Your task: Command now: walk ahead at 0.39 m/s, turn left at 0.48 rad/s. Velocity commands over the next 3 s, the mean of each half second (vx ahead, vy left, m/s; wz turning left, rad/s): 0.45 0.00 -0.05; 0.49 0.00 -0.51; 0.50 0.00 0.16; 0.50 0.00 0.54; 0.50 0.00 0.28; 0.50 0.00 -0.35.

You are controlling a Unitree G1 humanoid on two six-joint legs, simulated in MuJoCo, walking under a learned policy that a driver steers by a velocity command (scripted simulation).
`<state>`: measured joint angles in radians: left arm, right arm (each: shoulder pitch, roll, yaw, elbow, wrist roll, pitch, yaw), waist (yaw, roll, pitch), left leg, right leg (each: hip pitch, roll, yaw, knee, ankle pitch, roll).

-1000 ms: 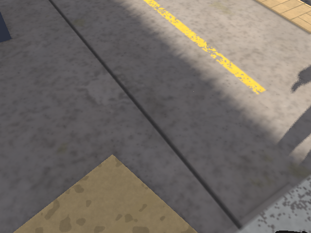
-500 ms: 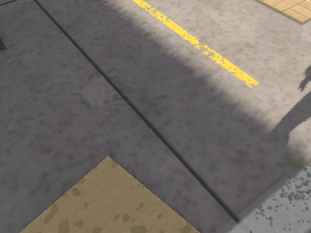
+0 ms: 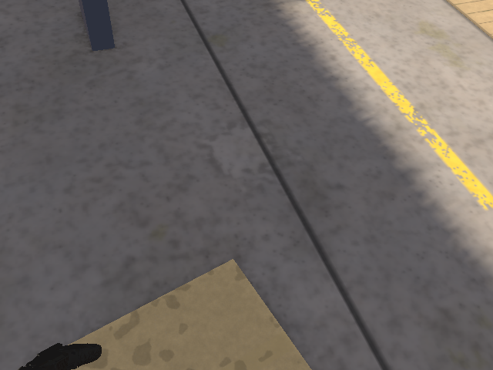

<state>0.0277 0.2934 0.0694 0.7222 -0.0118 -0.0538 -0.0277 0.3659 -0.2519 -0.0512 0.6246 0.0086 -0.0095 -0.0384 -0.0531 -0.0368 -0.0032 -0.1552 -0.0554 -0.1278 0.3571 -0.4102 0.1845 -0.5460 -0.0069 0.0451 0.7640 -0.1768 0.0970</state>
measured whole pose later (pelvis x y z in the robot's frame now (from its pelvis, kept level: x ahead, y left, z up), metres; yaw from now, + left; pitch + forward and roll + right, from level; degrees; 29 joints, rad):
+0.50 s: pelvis +0.18 -0.04 +0.00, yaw -5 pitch +3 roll +1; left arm 0.43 0.20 0.03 0.87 -0.02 -0.06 0.00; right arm 0.03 -0.24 -0.03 0.55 0.00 -0.06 0.02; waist 0.09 0.04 0.03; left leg -0.65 0.04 -0.02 0.83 -0.22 -0.03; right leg -0.09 0.05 0.14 0.25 -0.44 -0.01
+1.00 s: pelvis +0.41 -0.07 +0.00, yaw -22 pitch +1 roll +4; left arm 0.06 0.27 0.05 0.63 -0.02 -0.02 -0.05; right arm 0.37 -0.29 -0.09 0.78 0.02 -0.09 -0.01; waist -0.10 -0.05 0.05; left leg 0.05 0.01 0.24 0.30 -0.35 -0.03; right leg -0.63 -0.09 0.03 0.69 0.01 -0.01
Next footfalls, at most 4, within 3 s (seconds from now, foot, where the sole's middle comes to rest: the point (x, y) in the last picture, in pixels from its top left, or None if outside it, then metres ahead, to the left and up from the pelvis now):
0.12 right None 0.17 -0.14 -0.77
0.60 left None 0.38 0.08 -0.77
1.12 right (324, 341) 0.57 -0.27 -0.79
1.66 left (280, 231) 0.93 -0.18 -0.79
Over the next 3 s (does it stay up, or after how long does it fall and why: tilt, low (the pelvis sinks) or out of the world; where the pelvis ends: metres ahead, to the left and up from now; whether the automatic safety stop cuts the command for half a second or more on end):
stays up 1.44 -0.20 -0.02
